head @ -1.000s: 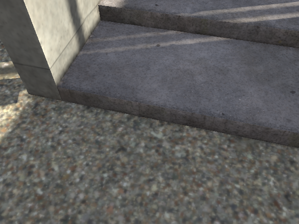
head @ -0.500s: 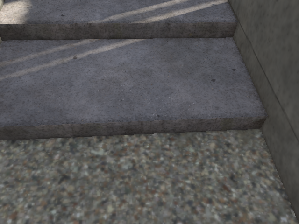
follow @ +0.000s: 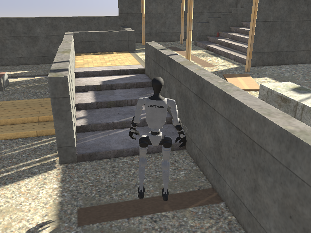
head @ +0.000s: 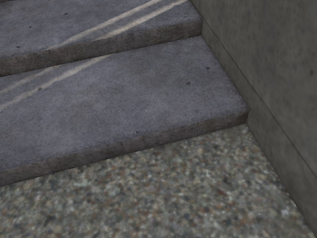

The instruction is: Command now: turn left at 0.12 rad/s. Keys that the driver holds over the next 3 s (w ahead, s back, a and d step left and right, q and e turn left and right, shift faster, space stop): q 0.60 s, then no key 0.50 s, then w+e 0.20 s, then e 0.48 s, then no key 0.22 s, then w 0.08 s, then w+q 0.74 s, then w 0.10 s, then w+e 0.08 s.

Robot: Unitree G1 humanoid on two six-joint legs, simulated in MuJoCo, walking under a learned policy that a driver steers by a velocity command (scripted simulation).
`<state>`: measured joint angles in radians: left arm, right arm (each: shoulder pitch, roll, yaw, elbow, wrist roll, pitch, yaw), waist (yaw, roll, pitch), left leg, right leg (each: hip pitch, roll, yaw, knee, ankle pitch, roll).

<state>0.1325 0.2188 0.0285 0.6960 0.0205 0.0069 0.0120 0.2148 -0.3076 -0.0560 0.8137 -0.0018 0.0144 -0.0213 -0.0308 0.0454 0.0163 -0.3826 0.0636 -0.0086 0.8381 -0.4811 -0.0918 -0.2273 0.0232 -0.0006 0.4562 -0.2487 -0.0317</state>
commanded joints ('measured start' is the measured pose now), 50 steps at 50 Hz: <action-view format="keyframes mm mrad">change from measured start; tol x32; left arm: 1 -46 170 50 -34 0 -17 16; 50 -32 186 45 27 -17 -32 -1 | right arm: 1 11 -81 -19 -50 11 -2 -6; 50 -42 -38 -8 -174 8 15 -6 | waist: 1 13 -190 -69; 12 -6 -176 -78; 15 -13 282 -57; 50 29 -209 -69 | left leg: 1 3 5 -10 5 44 -7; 11 42 -21 67 -157 95 70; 15 343 325 -518 -510 881 396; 38 244 99 -431 -395 663 303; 43 20 -116 -162 -57 -131 60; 50 64 -58 -60 -125 4 -12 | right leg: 1 60 -244 121 -104 501 -178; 12 93 -314 72 -2 415 -152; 16 -407 -6 53 692 -459 80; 50 100 -207 195 -79 502 -155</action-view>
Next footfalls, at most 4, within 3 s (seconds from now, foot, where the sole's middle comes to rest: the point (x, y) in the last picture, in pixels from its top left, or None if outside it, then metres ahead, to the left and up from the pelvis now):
0.26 left None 0.00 0.13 -0.78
0.80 right None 0.09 -0.08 -0.78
1.10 left None -0.04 0.16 -0.78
1.44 right None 0.18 -0.05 -0.78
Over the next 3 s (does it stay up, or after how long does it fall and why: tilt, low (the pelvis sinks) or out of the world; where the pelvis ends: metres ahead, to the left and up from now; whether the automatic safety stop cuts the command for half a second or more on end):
stays up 0.54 0.16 0.00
